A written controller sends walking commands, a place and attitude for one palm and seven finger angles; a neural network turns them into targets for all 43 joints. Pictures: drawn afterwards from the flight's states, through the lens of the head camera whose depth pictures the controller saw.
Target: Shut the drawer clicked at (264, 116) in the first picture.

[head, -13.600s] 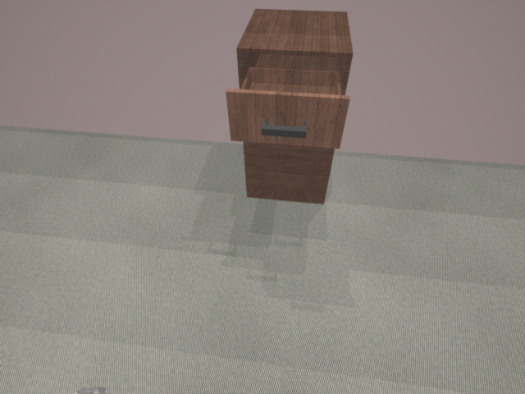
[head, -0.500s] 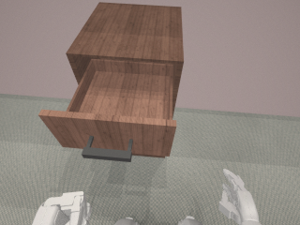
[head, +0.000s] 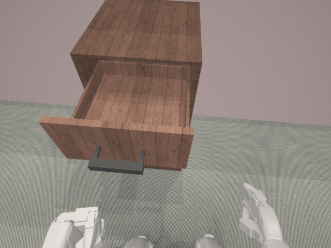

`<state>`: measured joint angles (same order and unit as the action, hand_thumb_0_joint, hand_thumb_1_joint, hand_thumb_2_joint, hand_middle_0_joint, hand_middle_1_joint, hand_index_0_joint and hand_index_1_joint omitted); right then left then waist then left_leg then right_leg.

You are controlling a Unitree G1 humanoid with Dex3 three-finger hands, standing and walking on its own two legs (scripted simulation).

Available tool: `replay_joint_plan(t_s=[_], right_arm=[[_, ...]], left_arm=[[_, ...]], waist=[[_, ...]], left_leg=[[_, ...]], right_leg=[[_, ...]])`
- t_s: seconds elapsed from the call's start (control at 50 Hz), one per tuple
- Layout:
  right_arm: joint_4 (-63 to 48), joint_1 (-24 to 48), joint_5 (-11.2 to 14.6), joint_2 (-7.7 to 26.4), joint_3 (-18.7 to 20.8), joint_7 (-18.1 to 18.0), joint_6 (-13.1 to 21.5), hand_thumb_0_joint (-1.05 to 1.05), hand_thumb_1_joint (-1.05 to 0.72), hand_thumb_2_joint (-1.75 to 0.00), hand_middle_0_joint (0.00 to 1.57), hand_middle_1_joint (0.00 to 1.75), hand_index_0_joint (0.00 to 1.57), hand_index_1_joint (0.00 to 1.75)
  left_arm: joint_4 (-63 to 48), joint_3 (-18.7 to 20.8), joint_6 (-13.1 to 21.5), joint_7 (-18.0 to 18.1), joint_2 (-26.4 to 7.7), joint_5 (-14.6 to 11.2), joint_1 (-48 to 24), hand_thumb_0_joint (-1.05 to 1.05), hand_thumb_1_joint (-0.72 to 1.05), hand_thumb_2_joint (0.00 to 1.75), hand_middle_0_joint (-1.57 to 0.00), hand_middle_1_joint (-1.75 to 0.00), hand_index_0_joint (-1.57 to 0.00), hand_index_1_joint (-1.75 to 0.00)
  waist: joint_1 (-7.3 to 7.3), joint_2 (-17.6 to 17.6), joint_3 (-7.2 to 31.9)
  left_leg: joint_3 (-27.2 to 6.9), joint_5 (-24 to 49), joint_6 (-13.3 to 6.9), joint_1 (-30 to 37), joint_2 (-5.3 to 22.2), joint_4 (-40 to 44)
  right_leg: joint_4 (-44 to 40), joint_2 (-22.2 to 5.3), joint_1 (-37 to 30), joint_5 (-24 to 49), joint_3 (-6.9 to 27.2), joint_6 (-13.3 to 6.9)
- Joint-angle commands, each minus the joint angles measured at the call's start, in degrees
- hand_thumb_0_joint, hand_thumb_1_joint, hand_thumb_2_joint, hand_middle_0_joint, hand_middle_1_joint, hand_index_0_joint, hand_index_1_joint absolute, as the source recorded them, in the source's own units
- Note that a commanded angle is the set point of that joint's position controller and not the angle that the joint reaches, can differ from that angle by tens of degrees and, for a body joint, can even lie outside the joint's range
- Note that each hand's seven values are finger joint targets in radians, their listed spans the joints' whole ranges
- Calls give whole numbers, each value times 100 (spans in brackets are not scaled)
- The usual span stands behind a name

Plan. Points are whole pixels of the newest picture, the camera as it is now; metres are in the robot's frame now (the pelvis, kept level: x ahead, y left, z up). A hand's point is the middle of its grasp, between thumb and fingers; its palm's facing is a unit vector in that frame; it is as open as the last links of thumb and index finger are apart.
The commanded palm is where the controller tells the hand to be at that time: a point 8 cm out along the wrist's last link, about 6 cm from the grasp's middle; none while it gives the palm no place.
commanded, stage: bring the fist close to the handle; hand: left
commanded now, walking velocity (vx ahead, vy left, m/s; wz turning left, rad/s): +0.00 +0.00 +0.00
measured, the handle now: (118, 158) +0.33 +0.16 +0.00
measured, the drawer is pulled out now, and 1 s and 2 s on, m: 0.27 0.27 0.26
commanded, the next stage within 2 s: push the drawer shut in 1.14 s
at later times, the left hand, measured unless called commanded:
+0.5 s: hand (114, 223) +0.17 +0.13 +0.03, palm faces -0.02 -1.00 -0.02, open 3.3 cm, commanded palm +0.15 +0.18 +0.03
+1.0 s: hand (121, 213) +0.20 +0.12 +0.01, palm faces -0.03 -1.00 -0.03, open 3.3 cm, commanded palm +0.17 +0.17 +0.01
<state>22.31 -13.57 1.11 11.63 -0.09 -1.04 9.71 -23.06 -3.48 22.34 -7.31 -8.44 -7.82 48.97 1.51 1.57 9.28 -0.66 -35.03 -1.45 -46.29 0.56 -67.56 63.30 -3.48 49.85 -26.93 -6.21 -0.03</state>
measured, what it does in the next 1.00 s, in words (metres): stands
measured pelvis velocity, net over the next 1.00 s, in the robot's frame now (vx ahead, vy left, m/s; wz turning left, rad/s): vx -0.01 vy -0.01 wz -0.01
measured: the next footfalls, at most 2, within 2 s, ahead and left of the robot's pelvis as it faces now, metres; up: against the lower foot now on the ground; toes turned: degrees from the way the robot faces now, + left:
none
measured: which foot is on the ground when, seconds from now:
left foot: down 0.00-1.00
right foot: down 0.00-1.00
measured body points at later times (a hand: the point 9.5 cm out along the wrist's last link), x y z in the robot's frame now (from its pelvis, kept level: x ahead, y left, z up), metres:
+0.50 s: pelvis -0.01 -0.01 -0.03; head +0.06 +0.00 +0.42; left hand +0.17 +0.18 +0.03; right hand +0.19 -0.23 -0.09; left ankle -0.02 +0.10 -0.65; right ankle +0.04 -0.13 -0.65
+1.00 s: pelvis -0.01 -0.01 -0.04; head +0.08 +0.00 +0.40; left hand +0.19 +0.17 +0.01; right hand +0.19 -0.23 -0.11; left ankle -0.02 +0.10 -0.65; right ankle +0.04 -0.13 -0.65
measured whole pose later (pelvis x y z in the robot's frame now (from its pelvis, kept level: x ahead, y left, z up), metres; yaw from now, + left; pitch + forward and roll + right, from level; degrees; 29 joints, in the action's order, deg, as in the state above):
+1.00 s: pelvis -0.01 -0.01 -0.04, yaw +0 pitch +21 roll -2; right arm 24.3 -11.9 0.0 12.4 -0.7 -0.3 6.8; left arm -10.2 -2.9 24.8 -3.8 -8.3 -6.5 30.4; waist -0.6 1.6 10.8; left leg -0.7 -37.8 -0.9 -60.9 0.7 -77.5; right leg 73.4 -3.7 65.0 -29.4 -5.9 -0.9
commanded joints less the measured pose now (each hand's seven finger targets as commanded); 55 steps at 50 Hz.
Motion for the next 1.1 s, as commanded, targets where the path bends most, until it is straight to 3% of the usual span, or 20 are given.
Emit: replay_joint_plan(t_s=[0.0, 0.02, 0.08, 0.12, 0.18, 0.34, 0.52, 0.68, 0.72, 0.78, 0.82, 0.84, 0.98, 1.08], right_arm=[[-983, 350, 29, 616, 327, -17, 328, 0, -90, -90, 20, 30, 20, 30], [-995, 340, 25, 619, 313, -4, 334, 0, -90, -90, 20, 30, 20, 30], [-931, 416, 20, 635, 347, -30, 271, 0, -90, -90, 20, 30, 20, 30], [-985, 408, 13, 633, 324, -12, 243, 0, -90, -90, 20, 30, 20, 30], [-943, 432, -6, 631, 335, -42, 181, 0, -90, -90, 20, 30, 20, 30], [-846, 417, -34, 688, 297, -45, 233, 0, -90, -90, 20, 30, 20, 30], [-724, 395, -48, 734, 314, -29, 223, 0, -90, -90, 20, 30, 20, 30], [-664, 403, -99, 763, 305, 15, 171, 0, -90, -90, 20, 30, 20, 30], [-678, 400, -119, 766, 298, 44, 168, 0, -90, -90, 20, 30, 20, 30], [-715, 378, -107, 776, 311, 50, 109, 0, -90, -90, 20, 30, 20, 30], [-768, 376, -92, 766, 297, 65, 81, 0, -90, -90, 20, 30, 20, 30], [-741, 347, -82, 766, 302, 57, 48, 0, -90, -90, 20, 30, 20, 30], [-755, 379, -88, 788, 266, 18, 9, 0, -90, -90, 20, 30, 20, 30], [-764, 355, -90, 770, 283, 18, 17, 0, -90, -90, 20, 30, 20, 30]], left_arm=[[-1240, 87, 515, 25, -226, -53, 349, 0, 90, 90, -140, -160, -140, -160], [-1199, -41, 503, 26, -138, -53, 270, 0, 90, 90, -140, -160, -140, -160], [-860, 125, 474, 87, -266, 23, 117, 0, 90, 90, -140, -160, -140, -160], [-895, -16, 471, 91, -158, 45, 119, 0, 90, 90, -140, -160, -140, -160], [-692, 194, 471, 193, -295, 63, -69, 0, 90, 90, -140, -160, -140, -160], [-389, 160, 716, 205, -236, 13, -737, 0, 90, 90, -140, -160, -140, -160], [-46, 280, 708, 177, -267, -28, -1168, 0, 90, 90, -140, -160, -140, -160], [261, 232, 818, 314, -250, 100, -1628, 0, 90, 90, -140, -160, -140, -160], [259, 155, 858, 335, -169, 113, -1681, 0, 90, 90, -140, -160, -140, -160], [98, 325, 827, 370, -369, 98, -1640, 0, 90, 90, -140, -160, -140, -160], [-15, 143, 758, 357, -228, 87, -1658, 0, 90, 90, -140, -160, -140, -160], [81, 304, 716, 378, -346, 70, -1642, 0, 90, 90, -140, -160, -140, -160], [193, 135, 612, 387, -238, 123, -1777, 0, 90, 90, -140, -160, -140, -160], [158, 249, 669, 421, -329, 130, -1623, 0, 90, 90, -140, -160, -140, -160]], waist=[[-116, 52, 771], [-160, 11, 733], [-153, -315, 651], [-146, -87, 715], [-142, -306, 716], [-253, -124, 854], [-267, -161, 1330], [-319, -150, 1304], [-301, -75, 1455], [-229, -72, 1716], [-270, 33, 1672], [-262, -119, 1617], [-369, -255, 1382], [-272, -226, 1585]], left_leg=[[-158, 1816, 27, -69, -103, 1091], [-169, 1795, 28, -104, -107, 1070], [-197, 1622, 35, -354, -95, 1000], [-168, 1564, 43, -348, -114, 990], [-169, 1441, 44, -538, -115, 921], [-151, 1157, 50, -792, -127, 657], [-146, 1461, 45, -918, -127, 424], [-167, 1406, 54, -1151, -124, 235], [-172, 1451, 62, -1136, -133, 198], [-151, 1596, 54, -1064, -139, 215], [-148, 1574, 56, -1008, -141, 251], [-142, 1494, 56, -1090, -141, 259], [-179, 1283, 37, -1184, -134, 238], [-159, 1494, 47, -1121, -143, 227]], right_leg=[[-696, 275, -1066, 829, 184, -185], [-678, 270, -1019, 827, 175, -174], [-641, 280, -939, 660, 198, -180], [-596, 263, -871, 603, 204, -182], [-581, 270, -841, 480, 245, -190], [-468, 246, -501, 162, 362, -183], [-216, 237, -509, 587, 379, -183], [30, 254, -148, 515, 348, -201], [117, 237, -108, 573, 339, -206], [114, 241, -294, 736, 366, -213], [75, 229, -263, 737, 352, -196], [23, 235, -337, 657, 374, -197], [-18, 242, -152, 431, 346, -179], [49, 239, -295, 674, 357, -193]])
